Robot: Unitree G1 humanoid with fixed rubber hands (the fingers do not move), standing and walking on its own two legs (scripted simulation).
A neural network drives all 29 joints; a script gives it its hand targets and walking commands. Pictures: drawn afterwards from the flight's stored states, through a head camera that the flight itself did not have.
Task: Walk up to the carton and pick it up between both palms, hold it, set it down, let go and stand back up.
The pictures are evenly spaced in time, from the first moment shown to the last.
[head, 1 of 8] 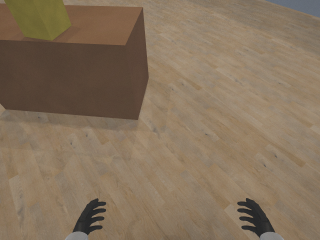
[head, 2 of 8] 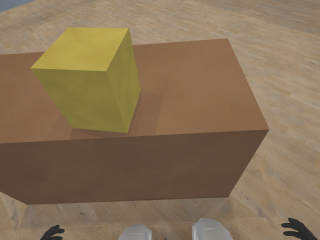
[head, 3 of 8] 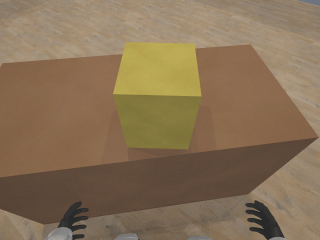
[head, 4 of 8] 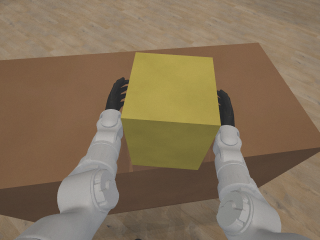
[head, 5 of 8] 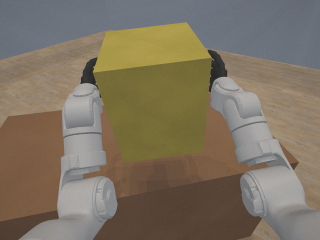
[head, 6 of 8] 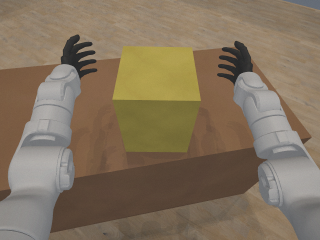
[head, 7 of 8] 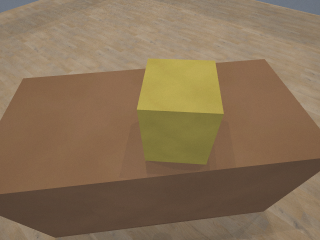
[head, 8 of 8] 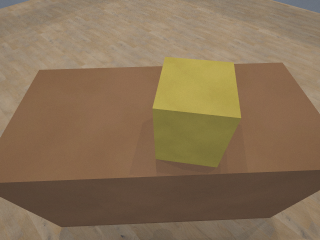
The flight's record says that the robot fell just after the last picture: no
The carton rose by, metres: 0.23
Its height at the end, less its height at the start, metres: +0.00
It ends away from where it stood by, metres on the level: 0.01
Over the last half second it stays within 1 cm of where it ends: yes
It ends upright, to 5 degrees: yes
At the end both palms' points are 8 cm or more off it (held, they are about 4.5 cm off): yes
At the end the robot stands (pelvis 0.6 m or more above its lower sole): yes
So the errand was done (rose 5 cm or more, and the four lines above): yes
